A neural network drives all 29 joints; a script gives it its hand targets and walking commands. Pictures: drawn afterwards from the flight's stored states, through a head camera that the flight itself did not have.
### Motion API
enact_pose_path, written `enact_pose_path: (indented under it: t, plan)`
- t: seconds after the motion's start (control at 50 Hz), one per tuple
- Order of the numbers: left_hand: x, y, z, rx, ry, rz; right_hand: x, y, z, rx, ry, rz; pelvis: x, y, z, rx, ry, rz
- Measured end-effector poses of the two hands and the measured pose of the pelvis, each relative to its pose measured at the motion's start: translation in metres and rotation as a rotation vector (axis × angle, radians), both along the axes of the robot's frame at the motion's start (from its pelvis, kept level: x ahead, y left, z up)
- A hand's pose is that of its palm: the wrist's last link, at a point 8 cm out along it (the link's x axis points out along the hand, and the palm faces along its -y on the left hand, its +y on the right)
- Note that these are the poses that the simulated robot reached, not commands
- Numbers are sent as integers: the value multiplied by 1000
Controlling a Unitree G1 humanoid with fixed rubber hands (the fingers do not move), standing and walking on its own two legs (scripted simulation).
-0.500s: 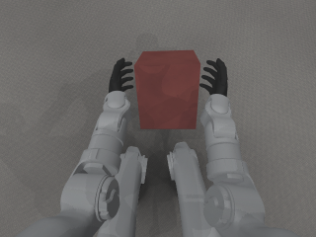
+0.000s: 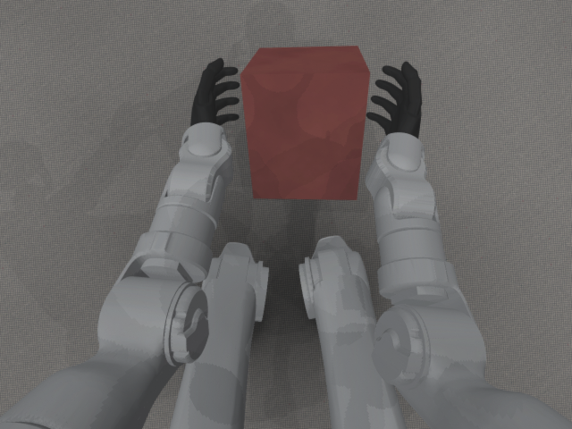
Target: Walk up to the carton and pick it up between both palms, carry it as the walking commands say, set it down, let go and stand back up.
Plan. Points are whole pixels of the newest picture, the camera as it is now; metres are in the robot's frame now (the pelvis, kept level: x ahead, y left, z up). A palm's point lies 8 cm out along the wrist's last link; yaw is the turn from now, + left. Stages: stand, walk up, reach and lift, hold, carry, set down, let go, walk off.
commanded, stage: set down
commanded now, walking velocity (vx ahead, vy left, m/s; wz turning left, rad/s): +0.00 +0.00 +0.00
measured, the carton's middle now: (306, 121) +0.52 -0.06 -0.25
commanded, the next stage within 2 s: none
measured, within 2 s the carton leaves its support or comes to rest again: neither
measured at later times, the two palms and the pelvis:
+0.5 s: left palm (231, 116) +0.51 +0.06 -0.20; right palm (391, 131) +0.48 -0.18 -0.19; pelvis -0.02 +0.01 -0.05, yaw -1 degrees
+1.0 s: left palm (228, 96) +0.55 +0.07 -0.22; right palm (393, 103) +0.52 -0.19 -0.21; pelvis +0.02 +0.00 -0.07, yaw -1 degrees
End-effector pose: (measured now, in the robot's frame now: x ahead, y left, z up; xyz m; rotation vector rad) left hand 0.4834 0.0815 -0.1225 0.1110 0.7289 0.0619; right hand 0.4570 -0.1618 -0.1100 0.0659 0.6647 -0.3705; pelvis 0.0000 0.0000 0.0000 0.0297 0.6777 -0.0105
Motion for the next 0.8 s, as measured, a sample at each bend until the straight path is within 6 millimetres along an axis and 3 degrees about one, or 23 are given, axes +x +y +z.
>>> enact_pose_path:
  t: [0.14, 0.32, 0.48, 0.6, 0.8]
  plan:
    - [10, 3, -25, 3, -15, -4, 8, 3, -27, -2, -16, -3, -6, 0, -17, -1, -55, 3]
    - [15, -1, -75, -20, -23, -7, 17, -4, -71, -13, -10, 12, -20, 3, -30, -14, -215, 11]
    - [30, -20, -75, -33, -36, -62, 20, -16, -82, 18, -22, -24, -22, 5, -53, -18, -232, 0]
    - [33, -17, -76, -50, -23, -66, 29, -18, -82, -1, -14, 28, -21, 2, -65, -7, -174, 8]
    - [53, -8, -84, -80, -10, -115, 54, -20, -83, -15, 23, 102, 0, -2, -69, -30, -40, 19]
